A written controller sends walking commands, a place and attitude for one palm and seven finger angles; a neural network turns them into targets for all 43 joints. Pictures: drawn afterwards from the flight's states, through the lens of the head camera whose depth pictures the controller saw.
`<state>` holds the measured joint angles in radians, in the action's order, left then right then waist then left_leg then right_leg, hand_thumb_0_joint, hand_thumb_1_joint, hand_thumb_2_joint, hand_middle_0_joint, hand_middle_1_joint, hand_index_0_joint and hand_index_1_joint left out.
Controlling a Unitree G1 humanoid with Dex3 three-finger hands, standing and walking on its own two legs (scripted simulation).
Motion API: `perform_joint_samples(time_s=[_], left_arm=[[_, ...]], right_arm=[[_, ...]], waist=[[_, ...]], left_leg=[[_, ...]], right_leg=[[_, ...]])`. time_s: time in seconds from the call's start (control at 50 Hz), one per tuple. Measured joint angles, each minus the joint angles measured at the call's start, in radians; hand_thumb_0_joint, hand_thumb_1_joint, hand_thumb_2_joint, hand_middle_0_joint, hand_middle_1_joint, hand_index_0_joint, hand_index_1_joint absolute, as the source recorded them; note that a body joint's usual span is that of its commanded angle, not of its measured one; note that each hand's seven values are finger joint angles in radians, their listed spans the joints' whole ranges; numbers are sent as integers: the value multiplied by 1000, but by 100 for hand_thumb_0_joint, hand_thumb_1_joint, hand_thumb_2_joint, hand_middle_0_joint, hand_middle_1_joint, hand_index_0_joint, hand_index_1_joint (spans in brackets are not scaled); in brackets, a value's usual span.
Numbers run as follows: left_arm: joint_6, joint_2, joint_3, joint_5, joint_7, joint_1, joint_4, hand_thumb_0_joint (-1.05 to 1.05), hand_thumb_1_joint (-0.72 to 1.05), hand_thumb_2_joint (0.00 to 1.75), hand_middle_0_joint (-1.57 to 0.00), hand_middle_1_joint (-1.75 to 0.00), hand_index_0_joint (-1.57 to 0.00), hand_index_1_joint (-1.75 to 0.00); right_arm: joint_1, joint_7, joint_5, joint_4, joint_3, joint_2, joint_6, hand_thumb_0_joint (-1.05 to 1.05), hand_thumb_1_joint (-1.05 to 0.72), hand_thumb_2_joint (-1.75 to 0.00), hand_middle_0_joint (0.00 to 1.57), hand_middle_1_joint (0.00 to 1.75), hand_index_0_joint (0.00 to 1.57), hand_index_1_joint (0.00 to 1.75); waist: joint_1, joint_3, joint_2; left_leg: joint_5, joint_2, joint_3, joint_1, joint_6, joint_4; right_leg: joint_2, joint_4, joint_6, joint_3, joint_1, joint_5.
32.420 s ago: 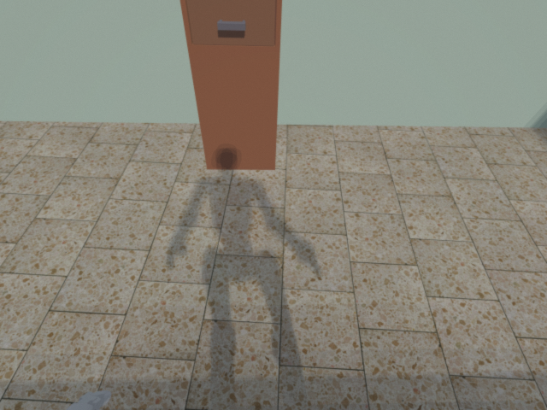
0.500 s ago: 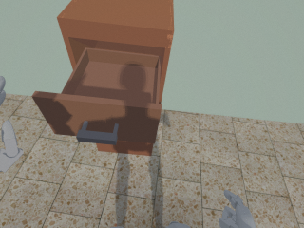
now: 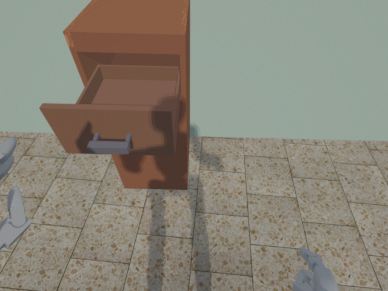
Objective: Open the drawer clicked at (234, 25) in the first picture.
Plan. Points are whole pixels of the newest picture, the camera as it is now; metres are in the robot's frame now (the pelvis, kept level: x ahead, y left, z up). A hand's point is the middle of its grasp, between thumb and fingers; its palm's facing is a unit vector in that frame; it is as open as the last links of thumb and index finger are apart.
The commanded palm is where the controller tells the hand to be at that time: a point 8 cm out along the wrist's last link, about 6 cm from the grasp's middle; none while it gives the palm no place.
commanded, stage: stop stepping back and stand still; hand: left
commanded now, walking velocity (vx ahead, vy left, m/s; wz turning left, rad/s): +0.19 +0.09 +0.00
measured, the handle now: (111, 141) +0.49 +0.24 +0.00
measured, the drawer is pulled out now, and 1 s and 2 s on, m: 0.29 0.29 0.29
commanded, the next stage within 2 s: let the arm hang, fingers relaxed in 0.58 s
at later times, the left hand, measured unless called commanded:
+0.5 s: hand out of the picture +0.11 +0.26 +0.16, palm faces +0.45 -0.79 -0.41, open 7.4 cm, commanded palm +0.04 +0.30 +0.19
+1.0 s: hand out of the picture -0.01 +0.17 -0.19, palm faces +0.11 -0.98 -0.16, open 7.0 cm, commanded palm none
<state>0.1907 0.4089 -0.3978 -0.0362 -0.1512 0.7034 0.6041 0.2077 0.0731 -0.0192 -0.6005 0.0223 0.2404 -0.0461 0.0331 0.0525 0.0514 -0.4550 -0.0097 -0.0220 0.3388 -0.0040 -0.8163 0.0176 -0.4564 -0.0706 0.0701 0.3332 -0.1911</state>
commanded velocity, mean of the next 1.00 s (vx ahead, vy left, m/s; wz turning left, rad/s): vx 0.10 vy -0.02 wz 0.00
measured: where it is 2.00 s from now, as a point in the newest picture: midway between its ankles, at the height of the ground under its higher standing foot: outside the picture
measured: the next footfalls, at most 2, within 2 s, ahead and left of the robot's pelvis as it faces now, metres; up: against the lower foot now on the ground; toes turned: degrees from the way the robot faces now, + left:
left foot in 0.10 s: -0.02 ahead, +0.12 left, +0.00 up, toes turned +6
right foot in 0.68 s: -0.02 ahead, -0.10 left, +0.00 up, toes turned -2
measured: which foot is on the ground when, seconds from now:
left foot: up 0.00-0.08, down 0.10-1.00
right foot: down 0.00-0.42, up 0.44-0.66, down 0.68-1.00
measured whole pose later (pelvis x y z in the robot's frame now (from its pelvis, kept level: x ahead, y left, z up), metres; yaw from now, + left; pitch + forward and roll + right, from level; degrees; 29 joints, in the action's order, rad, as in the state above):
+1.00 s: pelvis -0.06 -0.01 -0.02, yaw +4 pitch -2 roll +0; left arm -0.08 0.18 -0.05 0.02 -0.02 0.32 -0.79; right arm 0.28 0.01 0.03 -0.86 0.00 0.20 0.03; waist 0.02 -0.06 0.06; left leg -0.32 0.04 -0.03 0.28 0.01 -0.63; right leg 0.00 -0.61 -0.04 0.12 0.23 -0.35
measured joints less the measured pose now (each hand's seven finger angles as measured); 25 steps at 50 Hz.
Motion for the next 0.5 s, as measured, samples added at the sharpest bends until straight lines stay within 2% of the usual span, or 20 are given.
perform_joint_samples(time_s=[0.04, 0.08, 0.1, 0.14, 0.2, 0.26, 0.3, 0.36, 0.4, 0.42, 0.46, 0.5], left_arm=[[-8, -13, 13, 6, -9, -24, 4, 1, 89, 90, -22, -31, -22, -30], [-9, -24, 23, 6, -15, -43, 28, 2, 89, 90, -22, -31, -22, -30], [-4, -25, 26, 4, -17, -53, 43, 2, 89, 90, -22, -31, -21, -30], [4, -12, 21, 3, -15, -68, 48, 2, 89, 90, -21, -31, -21, -30], [5, 7, 2, 3, -12, -52, 46, 2, 89, 90, -21, -31, -21, -30], [13, 16, -11, 8, -12, -74, 15, 2, 89, 90, -21, -31, -21, -30], [20, 2, -9, 11, -9, -113, -18, 1, 89, 90, -21, -31, -21, -30], [20, -37, 10, 14, -1, -175, -63, 1, 89, 90, -21, -31, -21, -30], [12, -59, 25, 15, 1, -189, -77, 1, 89, 90, -21, -31, -21, -30], [6, -64, 29, 14, -1, -182, -77, 1, 89, 90, -21, -31, -21, -30], [-9, -70, 33, 20, -5, -152, -71, 1, 89, 90, -21, -31, -21, -30], [-23, -55, 33, 32, -4, -128, -55, 2, 89, 90, -21, -31, -21, -30]], right_arm=[[13, 1, 4, -2, 10, 21, -12, 1, -90, -90, 20, 30, 20, 30], [24, -2, 6, 7, 17, 43, -27, 1, -90, -90, 20, 30, 20, 30], [25, -2, 6, 13, 23, 51, -36, 1, -90, -90, 20, 30, 20, 30], [17, -7, 3, 6, 27, 30, -42, 1, -90, -90, 20, 30, 20, 30], [32, -17, -5, 12, 11, 2, -49, 1, -90, -90, 20, 30, 20, 30], [51, -19, -10, 3, -5, -24, -56, 1, -90, -90, 20, 30, 20, 30], [54, -23, -10, -12, -14, -32, -53, 1, -90, -90, 20, 30, 20, 30], [36, -29, -5, -41, -21, -37, -37, 1, -90, -90, 20, 30, 20, 30], [26, -30, 2, -52, -31, -40, -27, 1, -90, -90, 20, 30, 20, 30], [23, -28, 6, -54, -38, -44, -24, 1, -90, -90, 20, 30, 20, 30], [35, -28, 12, -40, -46, -56, -30, 1, -90, -90, 20, 30, 20, 30], [65, -32, 15, -30, -41, -77, -51, 1, -90, -90, 20, 30, 20, 30]], waist=[[-2, 1, -2], [2, -9, -19], [2, -21, -32], [-15, -48, -3], [-19, -37, -11], [-20, -15, -41], [-24, -8, -57], [-32, -16, -58], [-30, -23, -49], [-30, -27, -38], [-19, -25, -30], [1, -16, -28]], left_leg=[[19, 10, -4, -93, -19, 168], [100, 30, -5, -185, -38, 352], [143, 44, 0, -217, -27, 416], [155, 26, -13, -235, 22, 418], [122, 30, -13, -228, 33, 359], [80, 43, 1, -206, 12, 284], [32, 44, 15, -172, -20, 219], [-18, 24, 3, -108, -51, 121], [-7, 13, -17, -105, -59, 164], [33, 9, -24, -109, -53, 184], [91, 14, -33, -113, -44, 212], [120, 20, -19, -115, -37, 241]], right_leg=[[5, 3, 2, 20, 9, 14], [2, -14, 7, 50, 21, 18], [-2, -36, 9, 66, 31, 14], [16, -71, 26, 48, 32, 7], [3, -98, 42, 27, 23, -35], [-26, -122, 35, 13, 18, -64], [-41, -130, 16, 5, 26, -50], [-34, -131, 3, 2, 47, 12], [-31, -138, 8, -3, 60, 4], [-30, -158, 13, -14, 71, -42], [-47, -300, 45, -39, 118, -179], [-59, -524, 63, -48, 171, -192]])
